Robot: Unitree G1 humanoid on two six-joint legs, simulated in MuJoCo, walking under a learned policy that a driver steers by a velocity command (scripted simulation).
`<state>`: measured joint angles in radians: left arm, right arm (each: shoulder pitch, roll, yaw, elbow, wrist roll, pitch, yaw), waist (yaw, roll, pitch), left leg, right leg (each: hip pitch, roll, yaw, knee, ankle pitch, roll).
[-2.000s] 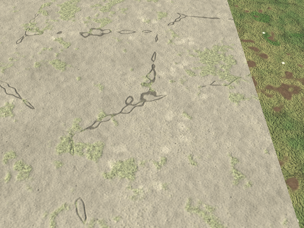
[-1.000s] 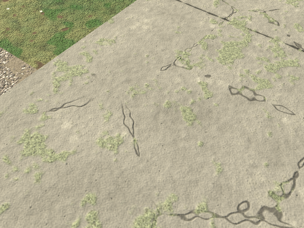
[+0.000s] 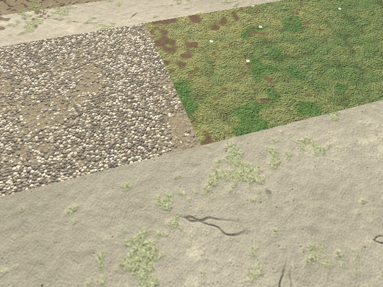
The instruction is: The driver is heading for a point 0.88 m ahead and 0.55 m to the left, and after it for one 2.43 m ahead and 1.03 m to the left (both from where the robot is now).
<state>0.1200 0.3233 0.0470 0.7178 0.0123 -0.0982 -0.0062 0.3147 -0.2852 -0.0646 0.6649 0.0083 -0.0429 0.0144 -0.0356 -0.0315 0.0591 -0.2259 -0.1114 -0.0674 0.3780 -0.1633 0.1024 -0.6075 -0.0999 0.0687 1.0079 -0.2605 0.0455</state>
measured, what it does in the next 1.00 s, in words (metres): walks ahead, turning left: right foot, then left foot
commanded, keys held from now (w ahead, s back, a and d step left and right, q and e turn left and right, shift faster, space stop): w+q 1.00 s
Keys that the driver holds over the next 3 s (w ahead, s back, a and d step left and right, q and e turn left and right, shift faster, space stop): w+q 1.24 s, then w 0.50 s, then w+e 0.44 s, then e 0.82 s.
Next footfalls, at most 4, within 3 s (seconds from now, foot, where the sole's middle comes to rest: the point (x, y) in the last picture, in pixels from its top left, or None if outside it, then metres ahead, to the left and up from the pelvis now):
0.26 right None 0.34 -0.14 -0.78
0.78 left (126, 268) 0.52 0.20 -0.78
1.26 right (131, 181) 0.87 0.21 -0.78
1.74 left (36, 188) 0.84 0.58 -0.78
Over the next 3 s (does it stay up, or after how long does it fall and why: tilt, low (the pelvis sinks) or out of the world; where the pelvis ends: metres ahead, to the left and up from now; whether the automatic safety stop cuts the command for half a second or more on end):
stays up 1.15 0.72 0.00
